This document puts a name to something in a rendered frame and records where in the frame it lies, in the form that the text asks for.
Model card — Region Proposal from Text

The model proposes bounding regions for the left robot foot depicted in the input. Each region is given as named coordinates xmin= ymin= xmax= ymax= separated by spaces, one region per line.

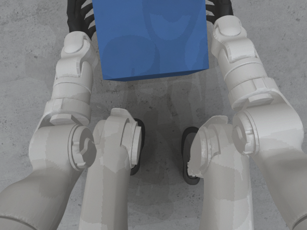
xmin=130 ymin=118 xmax=145 ymax=175

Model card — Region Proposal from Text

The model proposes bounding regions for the carton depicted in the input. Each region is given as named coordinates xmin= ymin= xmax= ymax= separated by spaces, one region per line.
xmin=92 ymin=0 xmax=209 ymax=81

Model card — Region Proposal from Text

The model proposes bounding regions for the left robot hand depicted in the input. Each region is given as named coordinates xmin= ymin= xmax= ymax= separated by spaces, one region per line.
xmin=67 ymin=0 xmax=96 ymax=41

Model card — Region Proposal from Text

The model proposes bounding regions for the robot right upper arm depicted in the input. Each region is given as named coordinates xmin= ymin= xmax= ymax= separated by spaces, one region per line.
xmin=232 ymin=103 xmax=307 ymax=230

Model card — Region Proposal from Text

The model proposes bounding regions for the left robot thigh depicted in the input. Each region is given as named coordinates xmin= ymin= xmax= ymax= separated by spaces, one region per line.
xmin=78 ymin=116 xmax=142 ymax=230

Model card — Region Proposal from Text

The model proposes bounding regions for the right robot forearm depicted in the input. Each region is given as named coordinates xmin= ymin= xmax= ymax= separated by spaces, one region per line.
xmin=211 ymin=15 xmax=304 ymax=142

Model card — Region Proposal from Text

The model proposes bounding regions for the right robot hand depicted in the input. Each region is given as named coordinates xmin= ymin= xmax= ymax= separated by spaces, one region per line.
xmin=206 ymin=0 xmax=233 ymax=25

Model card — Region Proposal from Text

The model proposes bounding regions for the robot left upper arm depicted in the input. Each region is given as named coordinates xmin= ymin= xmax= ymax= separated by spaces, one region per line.
xmin=0 ymin=124 xmax=97 ymax=230

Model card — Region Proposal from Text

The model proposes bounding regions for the left robot forearm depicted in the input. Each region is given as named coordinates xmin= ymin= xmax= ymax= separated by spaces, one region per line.
xmin=29 ymin=31 xmax=98 ymax=159

